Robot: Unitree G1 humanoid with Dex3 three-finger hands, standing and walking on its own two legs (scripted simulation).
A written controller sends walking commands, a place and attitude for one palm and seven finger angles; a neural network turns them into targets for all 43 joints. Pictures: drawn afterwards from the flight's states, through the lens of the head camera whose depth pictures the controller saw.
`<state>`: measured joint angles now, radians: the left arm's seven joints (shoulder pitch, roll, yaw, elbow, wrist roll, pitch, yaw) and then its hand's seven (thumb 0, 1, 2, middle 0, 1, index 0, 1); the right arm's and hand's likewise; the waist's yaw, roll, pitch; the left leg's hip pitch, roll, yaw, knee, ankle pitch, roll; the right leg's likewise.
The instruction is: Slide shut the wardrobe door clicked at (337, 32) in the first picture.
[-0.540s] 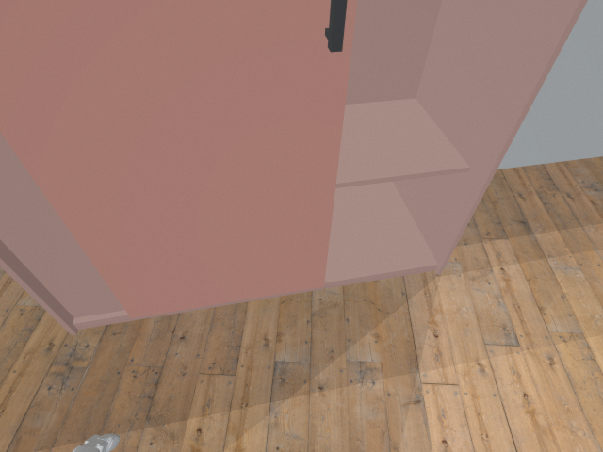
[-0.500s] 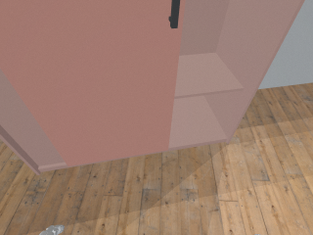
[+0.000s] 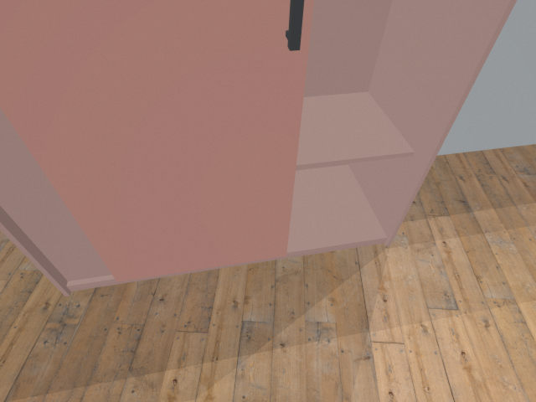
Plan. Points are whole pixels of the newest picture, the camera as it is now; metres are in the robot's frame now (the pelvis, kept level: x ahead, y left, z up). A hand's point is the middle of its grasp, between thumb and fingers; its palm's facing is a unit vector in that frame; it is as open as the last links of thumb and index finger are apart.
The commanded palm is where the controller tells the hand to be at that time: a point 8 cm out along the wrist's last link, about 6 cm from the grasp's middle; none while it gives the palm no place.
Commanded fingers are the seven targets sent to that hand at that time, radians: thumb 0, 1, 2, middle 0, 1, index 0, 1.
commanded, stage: stand and wait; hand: left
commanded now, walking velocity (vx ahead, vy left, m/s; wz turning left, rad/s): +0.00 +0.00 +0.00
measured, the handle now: (293, 6) +0.78 +0.00 +0.26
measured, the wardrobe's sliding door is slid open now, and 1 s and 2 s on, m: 0.48 0.48 0.48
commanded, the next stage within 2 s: look at it before walking up in 0.28 s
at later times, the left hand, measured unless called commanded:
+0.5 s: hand out of the picture +0.07 +0.24 -0.15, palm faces -0.03 -0.94 -0.34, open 7.4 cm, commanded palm none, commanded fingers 0.00 0.90 0.90 -0.20 -0.30 -0.20 -0.30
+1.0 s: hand out of the picture +0.07 +0.24 -0.15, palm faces -0.03 -0.94 -0.33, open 7.4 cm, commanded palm none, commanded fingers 0.00 0.90 0.90 -0.20 -0.30 -0.20 -0.30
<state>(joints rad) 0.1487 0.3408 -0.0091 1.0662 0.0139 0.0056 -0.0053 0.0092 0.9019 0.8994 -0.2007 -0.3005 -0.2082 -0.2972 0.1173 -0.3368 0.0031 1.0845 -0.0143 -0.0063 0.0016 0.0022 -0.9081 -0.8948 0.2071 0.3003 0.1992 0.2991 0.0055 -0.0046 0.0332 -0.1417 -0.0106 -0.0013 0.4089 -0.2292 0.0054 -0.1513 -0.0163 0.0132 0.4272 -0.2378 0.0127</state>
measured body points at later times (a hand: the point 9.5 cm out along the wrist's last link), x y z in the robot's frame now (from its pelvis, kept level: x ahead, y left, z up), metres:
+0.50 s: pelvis -0.01 -0.01 +0.00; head -0.02 -0.02 +0.45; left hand +0.07 +0.28 -0.13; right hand +0.06 -0.30 -0.14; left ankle +0.00 +0.12 -0.74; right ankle +0.00 -0.13 -0.74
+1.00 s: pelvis -0.01 -0.01 +0.00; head +0.00 -0.01 +0.45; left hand +0.07 +0.29 -0.13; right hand +0.07 -0.31 -0.13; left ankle +0.00 +0.12 -0.74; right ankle +0.00 -0.13 -0.74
